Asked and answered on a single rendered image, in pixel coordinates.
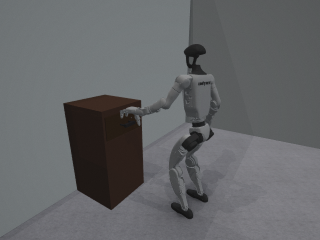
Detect robot left forearm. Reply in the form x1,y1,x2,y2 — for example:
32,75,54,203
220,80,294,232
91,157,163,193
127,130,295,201
136,98,166,117

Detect robot right foot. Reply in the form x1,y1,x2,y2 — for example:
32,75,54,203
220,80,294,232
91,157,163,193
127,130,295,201
186,189,208,203

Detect drawer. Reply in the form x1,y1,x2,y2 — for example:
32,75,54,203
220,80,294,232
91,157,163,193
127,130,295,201
104,106,140,142

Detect handle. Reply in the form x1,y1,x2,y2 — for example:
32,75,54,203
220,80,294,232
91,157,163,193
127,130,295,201
120,120,136,128

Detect robot right forearm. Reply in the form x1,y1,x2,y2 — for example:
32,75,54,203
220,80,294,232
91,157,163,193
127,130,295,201
204,105,220,126

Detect left robot hand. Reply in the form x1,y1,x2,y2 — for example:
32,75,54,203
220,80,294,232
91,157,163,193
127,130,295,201
120,106,141,126

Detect robot right thigh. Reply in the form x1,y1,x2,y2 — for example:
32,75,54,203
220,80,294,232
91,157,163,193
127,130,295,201
185,129,214,167

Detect right robot upper arm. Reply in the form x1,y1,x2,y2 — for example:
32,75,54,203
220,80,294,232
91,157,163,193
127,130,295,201
208,74,221,108

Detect left robot upper arm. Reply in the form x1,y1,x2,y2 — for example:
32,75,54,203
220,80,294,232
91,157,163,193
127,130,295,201
161,74,192,110

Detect cabinet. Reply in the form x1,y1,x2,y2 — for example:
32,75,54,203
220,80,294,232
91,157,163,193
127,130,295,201
63,94,144,210

